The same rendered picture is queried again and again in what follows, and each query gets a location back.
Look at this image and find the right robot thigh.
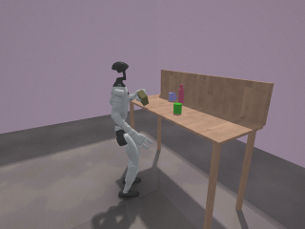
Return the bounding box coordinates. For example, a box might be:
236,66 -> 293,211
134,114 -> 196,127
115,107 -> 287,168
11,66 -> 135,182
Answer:
116,131 -> 139,170

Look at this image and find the robot right foot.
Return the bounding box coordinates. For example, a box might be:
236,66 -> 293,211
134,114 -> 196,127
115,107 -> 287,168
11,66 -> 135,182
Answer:
118,189 -> 139,198

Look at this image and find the robot right forearm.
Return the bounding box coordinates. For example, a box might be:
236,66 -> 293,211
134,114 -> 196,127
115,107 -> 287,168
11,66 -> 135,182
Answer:
112,113 -> 137,138

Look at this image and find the robot left hand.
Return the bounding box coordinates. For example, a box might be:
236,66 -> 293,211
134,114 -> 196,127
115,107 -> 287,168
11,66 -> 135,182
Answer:
134,89 -> 147,102

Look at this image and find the sponge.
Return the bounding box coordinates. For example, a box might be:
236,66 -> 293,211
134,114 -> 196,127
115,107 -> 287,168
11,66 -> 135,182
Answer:
137,90 -> 149,106

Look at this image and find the robot right hand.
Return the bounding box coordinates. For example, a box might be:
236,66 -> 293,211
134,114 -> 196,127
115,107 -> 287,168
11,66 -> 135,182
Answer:
134,133 -> 153,150

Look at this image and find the robot left forearm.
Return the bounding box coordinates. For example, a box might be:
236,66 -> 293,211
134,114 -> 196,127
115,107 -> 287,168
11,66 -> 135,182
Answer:
129,94 -> 136,102

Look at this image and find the table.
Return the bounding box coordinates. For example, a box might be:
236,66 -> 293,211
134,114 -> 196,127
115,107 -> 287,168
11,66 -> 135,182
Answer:
130,70 -> 274,229

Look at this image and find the right robot upper arm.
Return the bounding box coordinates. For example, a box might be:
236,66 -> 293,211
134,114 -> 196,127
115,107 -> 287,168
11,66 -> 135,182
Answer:
111,87 -> 125,119

